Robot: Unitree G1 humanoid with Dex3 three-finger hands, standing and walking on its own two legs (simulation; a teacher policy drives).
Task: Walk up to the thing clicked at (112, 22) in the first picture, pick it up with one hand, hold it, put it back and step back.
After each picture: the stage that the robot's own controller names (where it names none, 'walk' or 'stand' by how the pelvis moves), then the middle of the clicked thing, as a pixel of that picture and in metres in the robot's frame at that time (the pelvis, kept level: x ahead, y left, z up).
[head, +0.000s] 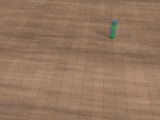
stand; (112, 29) +1.58 -0.34 -0.65
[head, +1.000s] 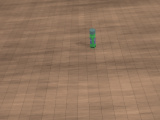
walk; (92, 38) +1.49 +0.04 -0.63
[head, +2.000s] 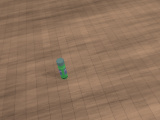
walk; (62, 69) +0.96 +0.29 -0.65
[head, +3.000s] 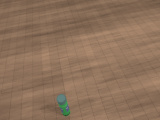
walk; (63, 105) +0.59 +0.24 -0.65
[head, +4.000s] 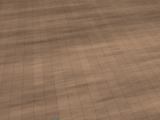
stand; out of the picture +0.42 +0.21 -0.64
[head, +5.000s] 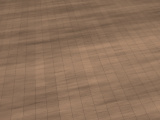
walk; out of the picture +0.38 +0.21 -0.66
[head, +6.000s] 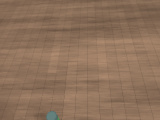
stand; out of the picture +0.41 +0.29 -0.63
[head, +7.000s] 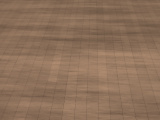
stand; out of the picture +0.41 +0.25 -0.65
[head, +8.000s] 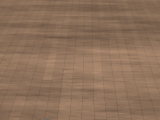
stand; out of the picture +0.40 +0.26 -0.66
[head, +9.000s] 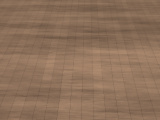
stand; out of the picture +0.40 +0.27 -0.66
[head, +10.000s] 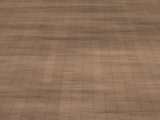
stand; out of the picture +0.39 +0.27 -0.66
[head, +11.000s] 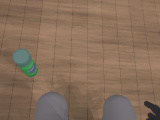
go down; (27, 64) +0.45 +0.28 -0.34
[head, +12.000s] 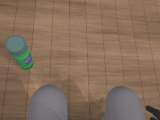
go down; (21, 55) +0.47 +0.29 -0.26
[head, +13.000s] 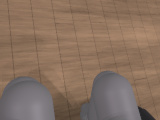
close in; out of the picture +0.44 +0.32 -0.17
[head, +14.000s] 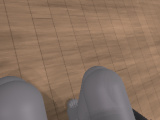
close; out of the picture +0.43 +0.34 -0.16
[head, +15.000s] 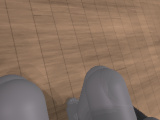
lift; out of the picture +0.40 +0.32 -0.16
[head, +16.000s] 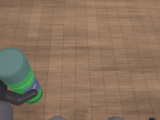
lift; (23, 82) +0.33 +0.20 +0.04
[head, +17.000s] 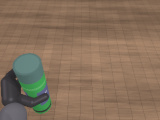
hold; (36, 88) +0.32 +0.17 +0.05
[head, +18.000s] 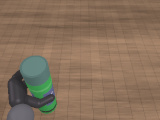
hold; (42, 89) +0.32 +0.16 +0.04
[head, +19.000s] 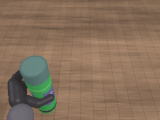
hold; (41, 89) +0.32 +0.16 +0.04
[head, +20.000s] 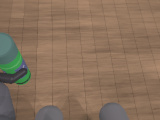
crouch; (12, 64) +0.40 +0.23 -0.04
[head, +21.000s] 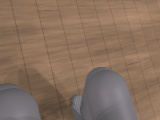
lower; out of the picture +0.44 +0.32 -0.15
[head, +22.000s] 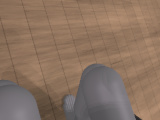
lower; out of the picture +0.41 +0.33 -0.17
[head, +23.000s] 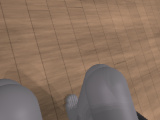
lower; out of the picture +0.41 +0.33 -0.16
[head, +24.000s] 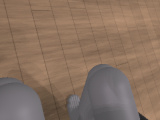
lower; out of the picture +0.41 +0.33 -0.16
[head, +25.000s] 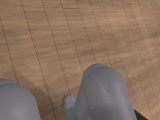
rest; out of the picture +0.41 +0.33 -0.16
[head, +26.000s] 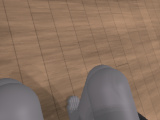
open; out of the picture +0.42 +0.35 -0.16
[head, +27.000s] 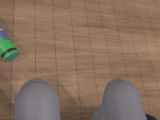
walk; out of the picture +0.55 +0.37 -0.30
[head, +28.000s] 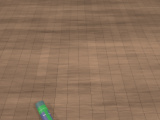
stand; (46, 116) +0.52 +0.28 -0.67
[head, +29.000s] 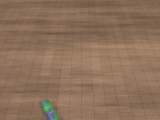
stand; (51, 114) +0.54 +0.26 -0.69
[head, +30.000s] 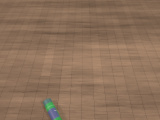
stand; (53, 113) +0.55 +0.25 -0.69
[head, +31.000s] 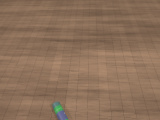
stand; (61, 116) +0.58 +0.23 -0.74
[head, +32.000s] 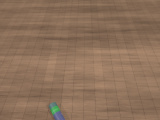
stand; (58, 116) +0.55 +0.24 -0.75
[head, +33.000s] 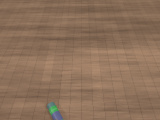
stand; (56, 116) +0.55 +0.25 -0.75
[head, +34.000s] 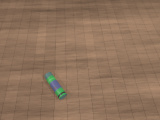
walk; (55, 85) +0.65 +0.24 -0.72
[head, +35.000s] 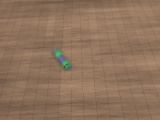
walk; (61, 59) +0.97 +0.27 -0.71
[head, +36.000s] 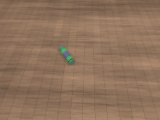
stand; (66, 55) +1.20 +0.23 -0.73
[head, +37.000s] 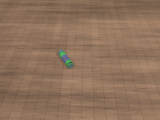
stand; (65, 58) +1.19 +0.22 -0.75
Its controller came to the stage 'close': yes
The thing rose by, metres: 0.68
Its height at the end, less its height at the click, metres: -0.09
